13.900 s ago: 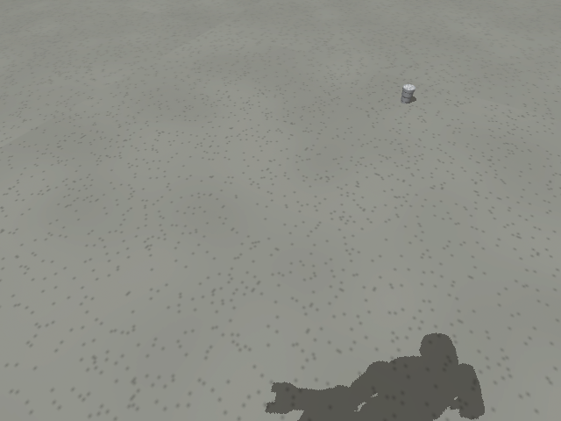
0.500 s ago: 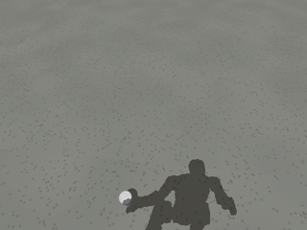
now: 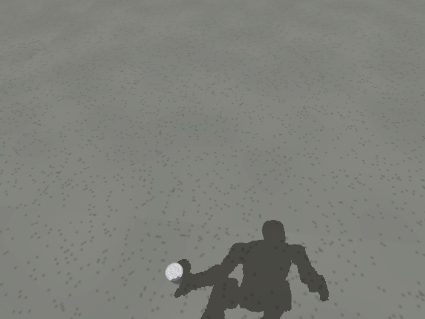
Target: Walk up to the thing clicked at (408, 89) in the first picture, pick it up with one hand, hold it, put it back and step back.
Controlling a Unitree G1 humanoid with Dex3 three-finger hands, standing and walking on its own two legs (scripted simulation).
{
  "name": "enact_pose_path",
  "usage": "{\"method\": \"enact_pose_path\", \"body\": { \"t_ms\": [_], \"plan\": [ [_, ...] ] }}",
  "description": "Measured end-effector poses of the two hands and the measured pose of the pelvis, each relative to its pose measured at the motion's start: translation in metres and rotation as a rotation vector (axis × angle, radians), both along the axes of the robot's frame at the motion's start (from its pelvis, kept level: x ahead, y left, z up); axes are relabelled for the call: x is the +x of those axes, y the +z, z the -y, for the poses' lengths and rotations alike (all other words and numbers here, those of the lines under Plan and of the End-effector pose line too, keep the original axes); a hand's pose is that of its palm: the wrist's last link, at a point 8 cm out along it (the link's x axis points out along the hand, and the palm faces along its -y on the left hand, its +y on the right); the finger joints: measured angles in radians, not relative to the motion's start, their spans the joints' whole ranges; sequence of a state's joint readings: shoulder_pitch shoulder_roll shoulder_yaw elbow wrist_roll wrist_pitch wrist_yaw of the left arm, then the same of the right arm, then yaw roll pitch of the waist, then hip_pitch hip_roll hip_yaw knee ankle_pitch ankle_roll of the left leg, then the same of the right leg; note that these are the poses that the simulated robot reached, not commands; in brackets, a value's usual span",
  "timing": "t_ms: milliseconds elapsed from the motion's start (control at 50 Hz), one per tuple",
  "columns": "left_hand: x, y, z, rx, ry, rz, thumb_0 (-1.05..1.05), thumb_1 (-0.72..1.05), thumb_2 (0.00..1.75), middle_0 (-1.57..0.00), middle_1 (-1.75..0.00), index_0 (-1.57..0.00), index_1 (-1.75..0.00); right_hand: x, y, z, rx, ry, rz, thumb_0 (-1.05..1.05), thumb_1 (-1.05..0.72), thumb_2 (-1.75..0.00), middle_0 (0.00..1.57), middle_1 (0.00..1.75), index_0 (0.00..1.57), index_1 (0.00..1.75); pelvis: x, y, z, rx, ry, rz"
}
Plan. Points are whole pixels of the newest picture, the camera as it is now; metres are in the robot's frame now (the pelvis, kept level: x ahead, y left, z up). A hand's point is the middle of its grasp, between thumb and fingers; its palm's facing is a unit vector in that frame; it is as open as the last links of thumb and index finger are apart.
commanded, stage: stand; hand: left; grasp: from above
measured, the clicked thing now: (175, 275) +0.40 +0.22 -0.73
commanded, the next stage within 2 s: rise first in 0.70 s
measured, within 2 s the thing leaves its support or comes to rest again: neither
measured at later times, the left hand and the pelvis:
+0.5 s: hand out of the picture +0.07 +0.25 -0.16, palm faces -0.04 -0.94 -0.34, open 7.4 cm; pelvis +0.00 +0.00 +0.00, yaw +0 degrees
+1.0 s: hand out of the picture +0.14 +0.25 -0.17, palm faces +0.01 -0.95 -0.32, open 8.5 cm; pelvis -0.02 +0.00 -0.02, yaw +1 degrees
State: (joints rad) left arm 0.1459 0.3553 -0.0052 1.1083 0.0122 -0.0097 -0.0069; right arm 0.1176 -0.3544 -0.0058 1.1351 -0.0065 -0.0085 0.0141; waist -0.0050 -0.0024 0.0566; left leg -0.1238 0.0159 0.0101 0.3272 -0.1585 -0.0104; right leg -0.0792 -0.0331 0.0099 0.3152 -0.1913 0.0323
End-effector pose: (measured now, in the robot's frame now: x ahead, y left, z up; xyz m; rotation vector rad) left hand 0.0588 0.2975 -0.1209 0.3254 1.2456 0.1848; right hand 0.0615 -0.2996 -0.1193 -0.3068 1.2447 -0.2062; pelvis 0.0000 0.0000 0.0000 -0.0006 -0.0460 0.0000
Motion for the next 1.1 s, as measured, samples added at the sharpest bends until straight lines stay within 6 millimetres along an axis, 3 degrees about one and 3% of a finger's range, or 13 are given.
{"method": "enact_pose_path", "body": {
  "t_ms": [820, 940, 1020, 1100],
  "plan": [
    [0.006, 0.0, 0.0, -0.002, -0.005, 0.013, 0.0, 0.91, 0.9, -0.2, -0.3, -0.2, -0.3, 0.005, 0.001, -0.002, -0.001, 0.005, 0.011, 0.01, -0.9, -0.9, 0.2, 0.3, 0.2, 0.3, 0.002, 0.0, -0.001, -0.001, 0.002, 0.0],
    [0.046, -0.005, 0.007, -0.02, 0.035, 0.134, 0.01, 0.76, 0.93, -0.19, -0.43, -0.18, -0.44, 0.017, -0.001, -0.019, 0.017, 0.018, 0.137, 0.01, -0.93, -0.9, 0.2, 0.3, 0.2, 0.3, -0.011, -0.009, 0.0, -0.006, 0.015, -0.068],
    [0.08, -0.013, 0.005, -0.023, -0.025, 0.169, 0.01, 0.55, 0.93, -0.17, -0.62, -0.17, -0.63, 0.017, -0.008, -0.031, 0.038, 0.009, 0.176, 0.01, -0.94, -0.91, 0.2, 0.3, 0.2, 0.3, -0.016, -0.019, 0.002, -0.009, 0.009, -0.132],
    [0.093, -0.016, 0.002, 0.001, -0.076, 0.178, 0.0, 0.28, 0.93, -0.13, -0.81, -0.14, -0.81, 0.015, -0.013, -0.039, 0.056, -0.012, 0.199, 0.01, -0.95, -0.91, 0.2, 0.3, 0.2, 0.3, -0.014, -0.027, 0.001, -0.01, 0.0, -0.163]
  ]
}}
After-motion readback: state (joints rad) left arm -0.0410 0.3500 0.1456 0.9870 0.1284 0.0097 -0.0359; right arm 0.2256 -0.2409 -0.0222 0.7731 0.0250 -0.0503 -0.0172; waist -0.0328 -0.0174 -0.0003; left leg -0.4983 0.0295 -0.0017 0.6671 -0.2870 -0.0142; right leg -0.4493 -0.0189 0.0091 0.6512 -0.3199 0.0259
